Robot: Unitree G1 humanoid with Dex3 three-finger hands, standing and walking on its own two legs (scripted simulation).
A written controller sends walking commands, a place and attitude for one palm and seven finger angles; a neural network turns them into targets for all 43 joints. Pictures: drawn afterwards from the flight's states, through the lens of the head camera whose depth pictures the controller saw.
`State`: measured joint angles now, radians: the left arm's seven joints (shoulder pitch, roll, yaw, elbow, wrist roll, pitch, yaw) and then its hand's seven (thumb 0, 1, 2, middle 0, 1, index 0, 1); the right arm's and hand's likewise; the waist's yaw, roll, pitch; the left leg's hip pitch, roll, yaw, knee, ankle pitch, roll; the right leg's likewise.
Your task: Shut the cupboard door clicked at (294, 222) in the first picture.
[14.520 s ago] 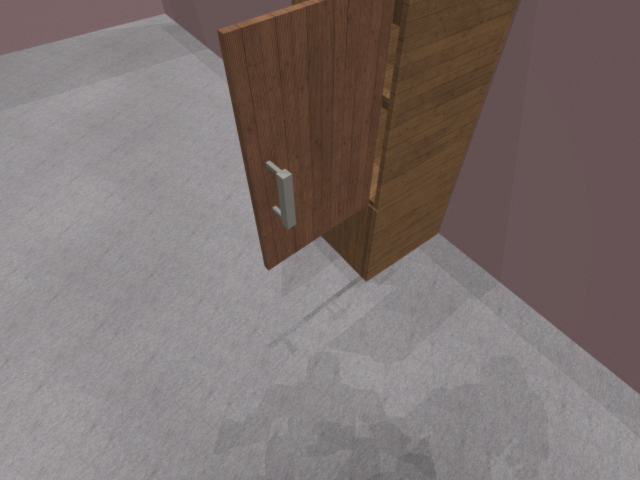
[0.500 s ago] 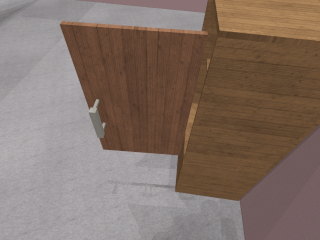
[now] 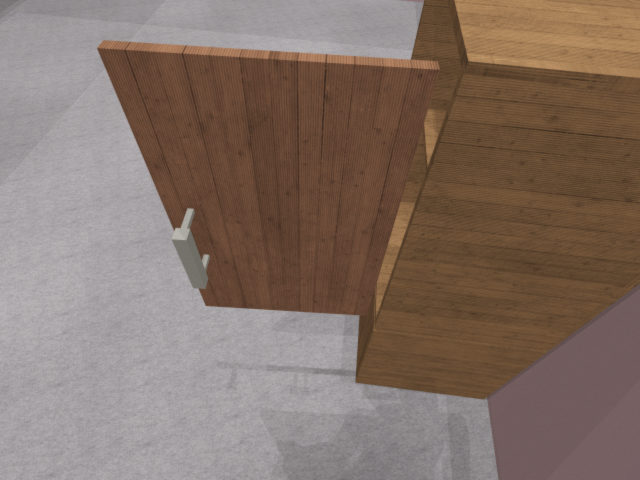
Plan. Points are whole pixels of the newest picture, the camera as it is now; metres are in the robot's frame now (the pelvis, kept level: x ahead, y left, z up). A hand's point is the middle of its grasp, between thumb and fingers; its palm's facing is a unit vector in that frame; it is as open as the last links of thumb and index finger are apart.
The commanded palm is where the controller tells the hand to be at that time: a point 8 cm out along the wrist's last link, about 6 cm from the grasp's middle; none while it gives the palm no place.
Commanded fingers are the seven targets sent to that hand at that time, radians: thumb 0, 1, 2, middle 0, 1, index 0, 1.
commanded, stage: come to a stop and stand still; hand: left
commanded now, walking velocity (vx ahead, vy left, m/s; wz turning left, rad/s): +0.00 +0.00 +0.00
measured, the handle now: (195, 250) +0.46 +0.24 -0.07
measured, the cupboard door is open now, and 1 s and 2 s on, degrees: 94 94 94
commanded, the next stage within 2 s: look again from close up in 0.56 s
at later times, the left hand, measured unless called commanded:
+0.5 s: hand out of the picture +0.00 +0.19 -0.16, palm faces -0.01 -0.98 -0.21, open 7.3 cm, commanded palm none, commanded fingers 0.00 0.90 0.90 -0.20 -0.30 -0.20 -0.30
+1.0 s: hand out of the picture +0.02 +0.18 -0.16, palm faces -0.02 -0.98 -0.21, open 7.3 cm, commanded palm none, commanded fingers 0.00 0.90 0.90 -0.20 -0.30 -0.20 -0.30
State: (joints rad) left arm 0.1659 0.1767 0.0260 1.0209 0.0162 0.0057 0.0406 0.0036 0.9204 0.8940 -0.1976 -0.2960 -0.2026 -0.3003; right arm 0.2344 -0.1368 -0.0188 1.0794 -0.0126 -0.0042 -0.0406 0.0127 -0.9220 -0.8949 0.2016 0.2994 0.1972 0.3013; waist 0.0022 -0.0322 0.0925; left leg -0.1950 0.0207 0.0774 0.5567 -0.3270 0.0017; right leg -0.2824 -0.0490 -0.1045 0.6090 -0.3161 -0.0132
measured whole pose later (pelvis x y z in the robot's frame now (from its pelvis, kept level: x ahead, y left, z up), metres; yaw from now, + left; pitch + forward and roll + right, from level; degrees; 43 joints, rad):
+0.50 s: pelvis +0.00 +0.02 +0.01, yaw -1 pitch -1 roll +0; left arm 0.28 0.16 -0.02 1.09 0.02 -0.01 0.03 0.01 0.91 0.89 -0.20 -0.30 -0.20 -0.30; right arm 0.25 -0.19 0.00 1.02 -0.02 -0.01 -0.03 0.01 -0.93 -0.90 0.20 0.30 0.20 0.30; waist 0.00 0.03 0.04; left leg -0.16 0.01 0.09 0.50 -0.32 0.02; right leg -0.24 -0.05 -0.09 0.51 -0.26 0.01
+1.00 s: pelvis +0.01 +0.01 +0.01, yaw -1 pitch -1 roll +1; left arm 0.25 0.15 -0.02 1.12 0.01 -0.02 0.03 0.01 0.93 0.89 -0.20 -0.30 -0.20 -0.30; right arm 0.30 -0.15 0.03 1.13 -0.01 -0.03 -0.03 0.01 -0.91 -0.90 0.20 0.30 0.20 0.30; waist 0.00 0.02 0.05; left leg -0.10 0.01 0.11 0.40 -0.29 0.01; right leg -0.21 -0.05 -0.08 0.47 -0.25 0.00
